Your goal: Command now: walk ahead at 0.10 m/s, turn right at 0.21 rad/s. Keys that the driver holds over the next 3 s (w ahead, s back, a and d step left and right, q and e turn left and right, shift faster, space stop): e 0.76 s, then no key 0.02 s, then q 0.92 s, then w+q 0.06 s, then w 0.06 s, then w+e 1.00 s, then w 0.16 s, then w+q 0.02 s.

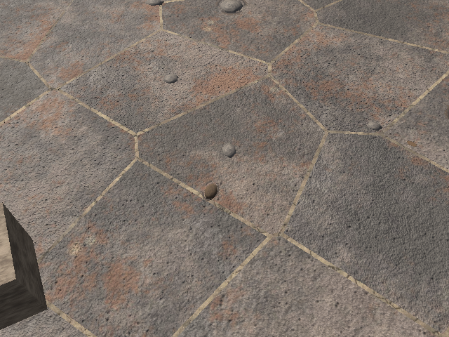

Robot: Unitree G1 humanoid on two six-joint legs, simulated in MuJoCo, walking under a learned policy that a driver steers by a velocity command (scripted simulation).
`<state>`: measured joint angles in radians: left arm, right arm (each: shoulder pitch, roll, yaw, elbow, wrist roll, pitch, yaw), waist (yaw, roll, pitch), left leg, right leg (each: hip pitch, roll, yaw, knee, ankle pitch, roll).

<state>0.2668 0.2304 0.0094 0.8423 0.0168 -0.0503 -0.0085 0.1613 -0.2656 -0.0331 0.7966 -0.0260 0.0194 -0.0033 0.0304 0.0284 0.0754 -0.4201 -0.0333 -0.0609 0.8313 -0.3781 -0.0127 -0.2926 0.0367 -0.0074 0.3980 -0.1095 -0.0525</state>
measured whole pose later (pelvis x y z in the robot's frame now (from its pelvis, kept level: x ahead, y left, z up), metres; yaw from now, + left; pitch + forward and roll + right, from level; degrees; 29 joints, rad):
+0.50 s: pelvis +0.00 +0.00 -0.01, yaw -17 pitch +0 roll +0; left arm 0.19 0.28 0.06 0.77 0.00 0.08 -0.04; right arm 0.19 -0.27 -0.04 0.79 -0.03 0.02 -0.02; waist -0.01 0.01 0.06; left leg -0.25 0.07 0.16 0.52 -0.26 0.01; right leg -0.27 0.01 -0.04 0.66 -0.41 0.00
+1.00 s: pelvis -0.01 -0.01 +0.00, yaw -27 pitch -1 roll -1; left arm 0.20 0.25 0.02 0.79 0.03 0.03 0.02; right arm 0.22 -0.27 -0.03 0.83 -0.01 0.05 -0.02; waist -0.01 0.01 0.04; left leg -0.22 0.00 -0.03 0.50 -0.25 0.01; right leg -0.20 0.12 0.08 0.46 -0.24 -0.07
